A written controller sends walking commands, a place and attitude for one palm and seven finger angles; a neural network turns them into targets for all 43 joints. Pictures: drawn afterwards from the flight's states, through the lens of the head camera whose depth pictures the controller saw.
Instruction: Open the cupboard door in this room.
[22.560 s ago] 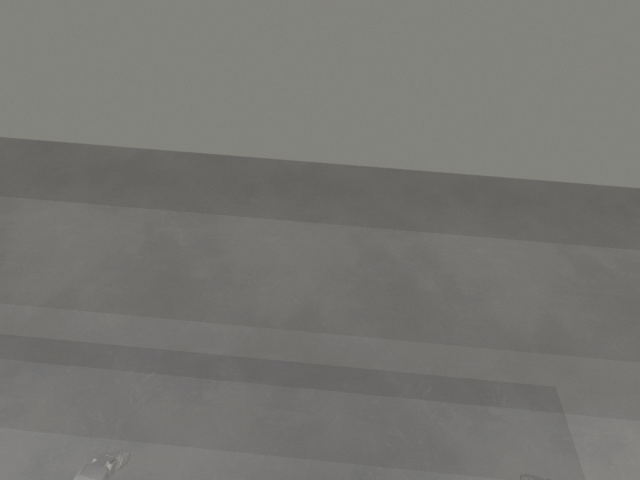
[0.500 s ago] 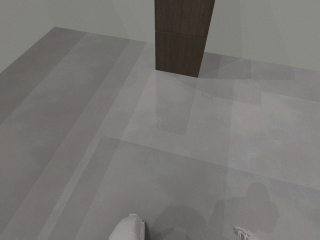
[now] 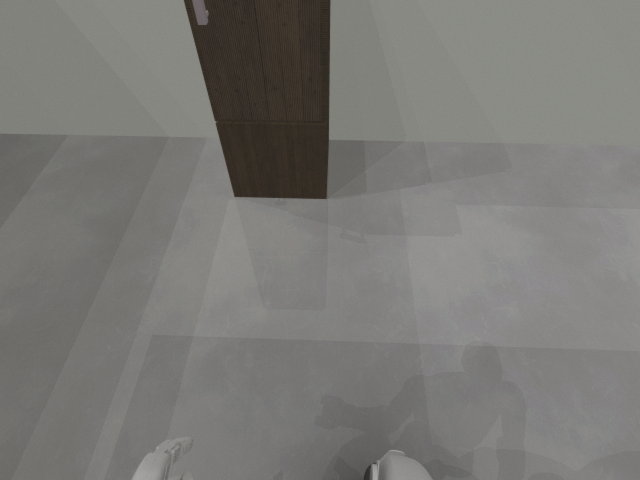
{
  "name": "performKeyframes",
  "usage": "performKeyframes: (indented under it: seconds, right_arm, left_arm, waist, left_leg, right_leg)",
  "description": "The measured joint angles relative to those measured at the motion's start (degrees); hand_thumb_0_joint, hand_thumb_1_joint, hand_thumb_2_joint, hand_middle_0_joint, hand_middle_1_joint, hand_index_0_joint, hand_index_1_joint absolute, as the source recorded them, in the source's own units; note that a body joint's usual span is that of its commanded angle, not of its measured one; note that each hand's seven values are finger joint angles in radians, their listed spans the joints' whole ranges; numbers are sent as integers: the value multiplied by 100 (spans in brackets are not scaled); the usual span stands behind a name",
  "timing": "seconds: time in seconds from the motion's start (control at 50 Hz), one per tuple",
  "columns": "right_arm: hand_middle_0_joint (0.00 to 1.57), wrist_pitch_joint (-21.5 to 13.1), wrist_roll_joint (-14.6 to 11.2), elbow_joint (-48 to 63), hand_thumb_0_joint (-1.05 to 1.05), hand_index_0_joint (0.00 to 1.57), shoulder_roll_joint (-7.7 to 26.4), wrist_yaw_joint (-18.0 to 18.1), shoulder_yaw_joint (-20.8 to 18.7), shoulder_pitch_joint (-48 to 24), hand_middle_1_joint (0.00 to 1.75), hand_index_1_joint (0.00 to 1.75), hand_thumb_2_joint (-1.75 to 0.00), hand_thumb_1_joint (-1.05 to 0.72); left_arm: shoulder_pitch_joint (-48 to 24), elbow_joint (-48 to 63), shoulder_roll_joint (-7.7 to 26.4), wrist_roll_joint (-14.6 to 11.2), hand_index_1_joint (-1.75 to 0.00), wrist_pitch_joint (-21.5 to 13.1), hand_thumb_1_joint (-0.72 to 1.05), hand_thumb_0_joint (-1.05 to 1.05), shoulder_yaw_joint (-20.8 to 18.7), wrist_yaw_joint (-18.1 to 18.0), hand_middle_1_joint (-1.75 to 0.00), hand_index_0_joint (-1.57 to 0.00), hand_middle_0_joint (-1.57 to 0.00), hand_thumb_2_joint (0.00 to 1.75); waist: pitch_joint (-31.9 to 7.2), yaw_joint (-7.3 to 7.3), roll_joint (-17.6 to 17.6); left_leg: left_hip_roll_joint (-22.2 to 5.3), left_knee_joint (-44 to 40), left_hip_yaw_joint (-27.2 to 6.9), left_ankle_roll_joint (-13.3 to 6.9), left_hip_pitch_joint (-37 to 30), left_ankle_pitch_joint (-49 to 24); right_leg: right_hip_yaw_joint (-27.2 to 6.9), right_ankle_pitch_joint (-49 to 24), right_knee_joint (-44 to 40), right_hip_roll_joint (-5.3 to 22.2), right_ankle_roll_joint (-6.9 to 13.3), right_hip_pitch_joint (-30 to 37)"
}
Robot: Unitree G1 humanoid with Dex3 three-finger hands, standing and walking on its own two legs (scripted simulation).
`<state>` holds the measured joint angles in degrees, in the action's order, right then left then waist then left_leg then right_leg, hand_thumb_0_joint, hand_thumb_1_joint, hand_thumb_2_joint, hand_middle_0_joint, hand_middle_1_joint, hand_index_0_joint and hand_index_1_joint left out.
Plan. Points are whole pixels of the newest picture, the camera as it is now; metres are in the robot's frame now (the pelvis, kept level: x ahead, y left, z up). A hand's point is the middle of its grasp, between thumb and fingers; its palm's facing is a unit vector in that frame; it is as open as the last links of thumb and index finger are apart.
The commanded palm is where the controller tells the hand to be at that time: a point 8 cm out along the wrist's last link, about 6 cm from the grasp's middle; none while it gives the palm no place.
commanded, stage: turn or walk to find it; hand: left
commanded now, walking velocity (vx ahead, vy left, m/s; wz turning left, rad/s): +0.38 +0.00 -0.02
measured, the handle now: out of the picture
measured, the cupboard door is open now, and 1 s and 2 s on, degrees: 0 0 0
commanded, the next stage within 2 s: stand and wait in 0.46 s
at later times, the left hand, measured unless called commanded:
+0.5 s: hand out of the picture +0.15 +0.15 -0.17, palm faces +0.16 -0.97 -0.18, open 7.3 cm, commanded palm none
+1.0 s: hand (220, 321) +0.40 +0.18 -0.16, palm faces +0.06 -0.97 -0.23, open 7.3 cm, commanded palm none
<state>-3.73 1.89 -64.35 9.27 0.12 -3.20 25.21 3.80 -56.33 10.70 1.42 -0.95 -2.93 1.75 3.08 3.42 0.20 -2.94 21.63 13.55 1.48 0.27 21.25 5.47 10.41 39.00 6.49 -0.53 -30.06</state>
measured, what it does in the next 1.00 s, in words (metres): walks ahead: right foot, then left foot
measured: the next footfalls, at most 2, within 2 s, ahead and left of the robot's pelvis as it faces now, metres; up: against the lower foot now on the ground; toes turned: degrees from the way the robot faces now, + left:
right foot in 0.04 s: +0.16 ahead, -0.13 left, +0.00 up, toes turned -9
left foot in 0.56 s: +0.38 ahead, +0.12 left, +0.00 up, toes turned +16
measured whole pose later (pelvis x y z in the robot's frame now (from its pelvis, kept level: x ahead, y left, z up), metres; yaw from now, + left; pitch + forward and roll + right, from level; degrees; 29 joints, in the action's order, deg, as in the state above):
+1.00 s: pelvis +0.34 +0.00 +0.00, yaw +2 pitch -3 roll +1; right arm 0.2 0.9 -64.7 9.0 0.9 -2.0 15.4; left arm 10.8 -62.2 9.5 0.9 -1.5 -0.6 -1.7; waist 1.3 0.3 -0.8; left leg -3.3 30.8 10.9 -0.1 10.2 16.8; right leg 5.0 13.5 32.0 3.9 -0.2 -14.9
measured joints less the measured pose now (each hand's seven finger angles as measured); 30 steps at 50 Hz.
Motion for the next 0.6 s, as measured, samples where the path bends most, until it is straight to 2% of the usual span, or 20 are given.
performKeyframes:
  seconds: [0.04,0.06,0.08,0.1,0.14,0.16,0.2,0.26,0.34,0.42,0.5,0.54,0.56,0.58,0.6]
  right_arm:
    - [20,27,-9,-55,1,19,-50,-10,17,135,30,30,-90,-92]
    - [20,56,-27,-109,1,19,-67,-28,26,151,30,30,-90,-91]
    - [20,114,-51,-153,1,19,-82,-44,41,94,30,30,-90,-91]
    - [20,178,-74,-160,1,19,-94,-52,56,15,30,30,-90,-91]
    - [20,252,-99,-135,1,19,-104,-66,51,-178,30,30,-90,-91]
    - [20,264,-93,-98,1,19,-96,-70,36,-290,30,30,-90,-91]
    - [20,274,-60,22,1,19,-56,-69,6,-530,30,30,-90,-91]
    - [20,283,-21,233,1,19,20,-79,-36,-888,30,30,-90,-91]
    - [20,297,-7,483,1,19,139,-119,-88,-1309,30,30,-90,-92]
    - [19,296,-11,616,1,19,209,-187,-73,-1649,30,30,-90,-92]
    - [19,280,-10,680,1,19,218,-228,-12,-1917,30,30,-90,-92]
    - [19,229,0,711,1,19,202,-216,34,-2022,30,30,-90,-92]
    - [19,171,11,738,1,19,201,-204,58,-2057,30,30,-90,-91]
    - [19,101,29,751,1,19,169,-172,71,-2105,30,30,-90,-91]
    - [20,43,17,771,1,19,140,-139,100,-2137,30,30,-90,-91]
  left_arm:
    - [-50,28,-18,9,-30,-95,91,0,35,13,-30,-20,-19,90]
    - [-81,20,-50,23,-30,-188,91,0,43,1,-30,-20,-19,90]
    - [-94,15,-88,21,-30,-281,91,0,51,-19,-30,-20,-19,90]
    - [-77,6,-127,-5,-30,-347,91,0,69,-39,-30,-20,-19,90]
    - [51,-62,-196,-47,-30,-395,91,0,95,-67,-30,-20,-20,90]
    - [151,-112,-228,-63,-30,-386,91,0,104,-83,-30,-20,-20,90]
    - [383,-188,-264,-151,-30,-411,92,-2,3,-171,-30,-20,-20,89]
    - [683,-320,-94,-104,-30,-440,96,-4,-49,-241,-30,-21,-20,89]
    - [1135,-586,4,-51,-30,-412,95,-3,-8,-238,-30,-20,-20,90]
    - [1508,-789,-29,-41,-30,-411,93,-2,61,-222,-30,-20,-20,90]
    - [1798,-932,-113,-29,-30,-386,92,-1,117,-211,-30,-20,-20,90]
    - [1940,-1011,-158,-33,-30,-358,91,0,141,-215,-30,-20,-20,90]
    - [2016,-1057,-192,-43,-30,-338,91,0,157,-217,-30,-20,-20,90]
    - [2012,-1117,-210,-70,-30,-290,91,0,173,-218,-30,-20,-20,90]
    - [1974,-1151,-231,-99,-30,-240,91,0,199,-220,-30,-20,-20,90]
  waist:
    - [11,43,-44]
    - [48,18,-109]
    - [108,-1,-153]
    - [164,-11,-164]
    - [197,-72,-147]
    - [187,-113,-142]
    - [131,-185,-168]
    - [0,-281,-204]
    - [-155,-343,-232]
    - [-168,-478,-192]
    - [-62,-672,-98]
    - [4,-741,-18]
    - [34,-755,8]
    - [102,-742,81]
    - [175,-742,113]
  left_leg:
    - [-146,381,-13,138,-39,347]
    - [-302,912,-64,136,106,544]
    - [-377,1772,-276,87,414,703]
    - [-341,2719,-551,23,790,808]
    - [-250,4191,-869,-72,1515,592]
    - [-255,4600,-926,-97,1832,358]
    - [-341,4859,-997,-92,2375,-101]
    - [-483,4563,-1027,-15,2949,-526]
    - [-601,3807,-983,99,3305,-921]
    - [-606,2746,-882,114,3236,-1150]
    - [-486,1834,-719,4,2905,-1052]
    - [-355,1393,-592,-77,2608,-1033]
    - [-289,1155,-531,-140,2409,-1292]
    - [-222,1283,-475,-246,2381,-1254]
    - [-201,1458,-424,-351,2351,-1060]
  right_leg:
    - [140,-35,-539,-150,99,420]
    - [208,-206,-549,-236,186,505]
    - [255,-63,-327,-290,275,500]
    - [292,143,-189,-307,343,560]
    - [342,394,-263,-332,405,829]
    - [360,410,-408,-352,381,997]
    - [410,381,-757,-424,377,1321]
    - [473,368,-1201,-518,399,1730]
    - [533,459,-1605,-601,363,2189]
    - [593,641,-1848,-637,264,2602]
    - [656,961,-1873,-601,92,2978]
    - [652,1240,-1653,-505,-32,3084]
    - [620,1440,-1307,-429,-82,3030]
    - [561,1589,-685,-283,-85,2824]
    - [361,1815,197,-232,-73,2492]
